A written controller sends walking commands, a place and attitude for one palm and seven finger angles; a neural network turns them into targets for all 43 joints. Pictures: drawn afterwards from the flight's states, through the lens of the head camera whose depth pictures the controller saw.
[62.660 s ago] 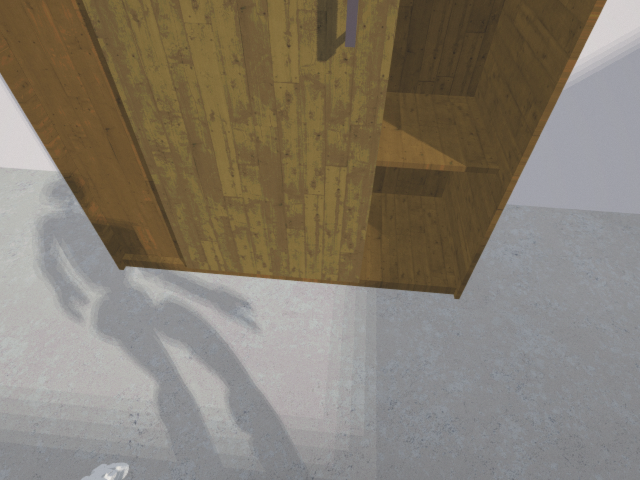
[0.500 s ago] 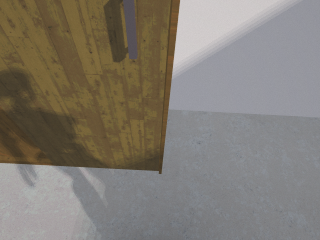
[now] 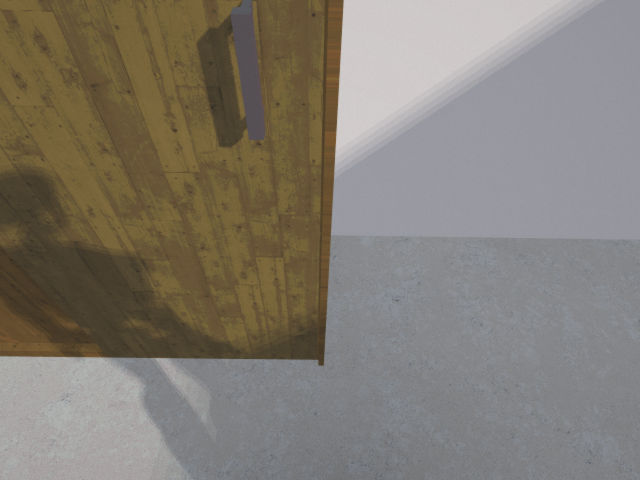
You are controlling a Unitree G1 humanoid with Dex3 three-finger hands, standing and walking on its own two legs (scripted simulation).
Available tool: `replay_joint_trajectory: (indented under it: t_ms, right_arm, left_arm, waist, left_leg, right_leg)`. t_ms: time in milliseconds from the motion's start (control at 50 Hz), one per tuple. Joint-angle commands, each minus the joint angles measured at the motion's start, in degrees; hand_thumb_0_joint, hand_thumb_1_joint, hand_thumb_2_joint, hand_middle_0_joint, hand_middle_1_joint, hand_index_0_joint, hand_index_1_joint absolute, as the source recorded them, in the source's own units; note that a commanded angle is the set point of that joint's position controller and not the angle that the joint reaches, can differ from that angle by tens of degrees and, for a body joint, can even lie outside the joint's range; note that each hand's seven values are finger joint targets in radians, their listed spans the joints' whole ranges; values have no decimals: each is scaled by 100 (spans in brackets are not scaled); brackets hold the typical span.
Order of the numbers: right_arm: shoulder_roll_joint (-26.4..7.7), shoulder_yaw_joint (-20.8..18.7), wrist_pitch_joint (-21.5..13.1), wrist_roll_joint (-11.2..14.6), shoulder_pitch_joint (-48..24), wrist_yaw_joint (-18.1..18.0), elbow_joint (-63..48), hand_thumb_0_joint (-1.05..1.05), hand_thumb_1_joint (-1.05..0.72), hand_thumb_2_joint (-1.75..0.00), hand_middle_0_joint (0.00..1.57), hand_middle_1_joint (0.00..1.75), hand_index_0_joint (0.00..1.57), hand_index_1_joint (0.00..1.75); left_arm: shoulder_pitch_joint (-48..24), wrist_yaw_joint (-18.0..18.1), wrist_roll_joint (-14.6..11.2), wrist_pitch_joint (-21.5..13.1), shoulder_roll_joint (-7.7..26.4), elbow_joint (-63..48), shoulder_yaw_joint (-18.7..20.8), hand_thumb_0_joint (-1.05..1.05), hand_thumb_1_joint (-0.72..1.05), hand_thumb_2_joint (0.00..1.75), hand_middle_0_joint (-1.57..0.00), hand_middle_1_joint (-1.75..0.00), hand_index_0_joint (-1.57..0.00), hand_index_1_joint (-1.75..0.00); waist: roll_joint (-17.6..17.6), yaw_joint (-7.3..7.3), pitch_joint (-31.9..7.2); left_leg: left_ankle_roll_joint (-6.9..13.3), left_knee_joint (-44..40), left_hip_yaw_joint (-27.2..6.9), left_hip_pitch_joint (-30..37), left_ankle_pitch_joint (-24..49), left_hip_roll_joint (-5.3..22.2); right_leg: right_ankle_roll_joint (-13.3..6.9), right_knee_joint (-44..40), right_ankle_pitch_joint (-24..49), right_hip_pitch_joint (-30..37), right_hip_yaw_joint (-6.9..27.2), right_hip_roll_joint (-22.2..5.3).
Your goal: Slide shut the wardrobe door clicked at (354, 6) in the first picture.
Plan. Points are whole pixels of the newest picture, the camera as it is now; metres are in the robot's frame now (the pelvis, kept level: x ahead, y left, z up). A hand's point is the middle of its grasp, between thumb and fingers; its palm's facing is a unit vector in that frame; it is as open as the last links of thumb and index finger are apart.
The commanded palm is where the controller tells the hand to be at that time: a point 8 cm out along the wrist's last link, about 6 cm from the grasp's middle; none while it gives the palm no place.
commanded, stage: let the arm hang, fingers relaxed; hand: left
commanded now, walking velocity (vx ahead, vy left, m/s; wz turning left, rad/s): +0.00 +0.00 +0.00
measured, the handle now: (252, 73) +0.55 +0.12 +0.23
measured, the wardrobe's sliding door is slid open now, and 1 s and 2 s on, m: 0.00 0.00 0.00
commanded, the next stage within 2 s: look to check the result in 0.08 s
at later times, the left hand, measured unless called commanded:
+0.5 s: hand out of the picture +0.09 +0.22 -0.16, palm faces -0.01 -0.95 -0.30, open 7.4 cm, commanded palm none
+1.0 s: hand out of the picture +0.12 +0.20 -0.16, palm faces -0.02 -0.95 -0.31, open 7.4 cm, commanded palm none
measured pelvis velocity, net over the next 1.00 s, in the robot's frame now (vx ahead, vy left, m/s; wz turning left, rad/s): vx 0.04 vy -0.03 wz -0.01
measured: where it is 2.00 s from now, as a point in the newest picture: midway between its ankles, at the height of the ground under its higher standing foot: outside the picture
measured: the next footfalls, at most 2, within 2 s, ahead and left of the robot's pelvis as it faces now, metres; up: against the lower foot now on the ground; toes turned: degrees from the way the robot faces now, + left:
none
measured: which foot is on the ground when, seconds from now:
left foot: down 0.00-1.00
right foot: down 0.00-1.00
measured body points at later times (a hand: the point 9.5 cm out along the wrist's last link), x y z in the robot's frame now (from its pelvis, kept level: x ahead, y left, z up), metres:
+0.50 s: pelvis +0.03 -0.01 +0.00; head +0.06 -0.01 +0.45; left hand +0.09 +0.27 -0.14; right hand +0.10 -0.29 -0.14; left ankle +0.02 +0.08 -0.74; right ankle -0.02 -0.12 -0.74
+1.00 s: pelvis +0.04 -0.03 +0.00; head +0.07 -0.03 +0.45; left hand +0.12 +0.25 -0.14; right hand +0.11 -0.31 -0.14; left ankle +0.02 +0.08 -0.74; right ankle -0.02 -0.12 -0.74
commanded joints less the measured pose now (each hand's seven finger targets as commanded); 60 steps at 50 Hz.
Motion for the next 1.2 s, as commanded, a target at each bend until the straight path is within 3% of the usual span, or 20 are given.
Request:
replay_joint_trajectory:
  t_ms: [0,200,320,360,520,680,980,1020,1040,1180]
  right_arm:
    - [-917,-154,-101,-10,64,-57,-174,0,-90,-90,20,30,20,30]
    - [-1201,-155,-115,15,-244,-58,-151,0,-90,-90,20,30,20,30]
    - [-1334,-151,-102,38,-390,-50,-168,0,-90,-90,20,30,20,30]
    - [-1377,-150,-101,24,-426,-47,-157,0,-90,-90,20,30,20,30]
    - [-1472,-149,-112,43,-535,-53,-175,0,-90,-90,20,30,20,30]
    - [-1528,-169,-115,30,-574,-61,-203,0,-90,-90,20,30,20,30]
    - [-1578,-177,-91,31,-564,-67,-213,0,-90,-90,20,30,20,30]
    - [-1529,-156,-87,47,-527,-70,-205,0,-90,-90,20,30,20,30]
    - [-1569,-168,-88,30,-552,-68,-198,0,-90,-90,20,30,20,30]
    - [-1561,-163,-85,29,-480,-87,-177,0,-90,-90,20,30,20,30]
  left_arm:
    - [174,46,14,-105,1009,-126,180,0,90,90,-20,-30,-20,-30]
    - [-66,35,-6,-119,1295,-128,197,0,90,90,-20,-30,-20,-30]
    - [-138,30,-8,-138,1438,-143,195,0,90,90,-20,-30,-20,-30]
    - [-200,34,-14,-140,1489,-138,192,0,90,90,-20,-30,-20,-30]
    - [-257,40,-11,-155,1584,-186,209,0,90,90,-20,-30,-20,-30]
    - [-313,58,-18,-165,1636,-225,213,0,90,90,-20,-30,-20,-30]
    - [-377,55,-28,-161,1683,-280,230,0,90,90,-20,-30,-20,-30]
    - [-357,55,-26,-159,1657,-279,237,0,90,90,-20,-30,-20,-30]
    - [-382,52,-29,-151,1665,-263,222,0,90,90,-20,-30,-20,-30]
    - [-349,60,-36,-163,1692,-246,232,0,90,90,-20,-30,-20,-30]
  waist:
    - [-3,34,-185]
    - [62,37,-347]
    - [-136,30,-387]
    - [4,15,-448]
    - [-118,27,-523]
    - [2,17,-582]
    - [-12,23,-415]
    - [-165,34,-417]
    - [-17,24,-400]
    - [-81,17,-507]
  left_leg:
    - [-57,-487,-885,291,475,859]
    - [-78,-444,-868,630,1079,916]
    - [-86,-428,-820,789,1206,946]
    - [-104,-420,-821,815,1330,945]
    - [-117,-391,-790,950,1629,971]
    - [-155,-335,-748,1056,1991,973]
    - [-195,-397,-687,1031,1715,989]
    - [-179,-432,-667,1026,1589,1001]
    - [-191,-432,-683,1029,1590,987]
    - [-200,-384,-635,1090,1734,1002]
  right_leg:
    - [-255,-463,482,-68,511,-553]
    - [-253,-554,880,137,518,-633]
    - [-261,-636,1125,173,511,-658]
    - [-264,-620,1289,256,550,-684]
    - [-265,-621,1639,369,514,-686]
    - [-276,-566,2091,485,546,-723]
    - [-294,-662,2088,500,620,-712]
    - [-285,-702,1962,515,580,-682]
    - [-294,-693,1957,483,647,-694]
    - [-304,-661,2292,567,637,-702]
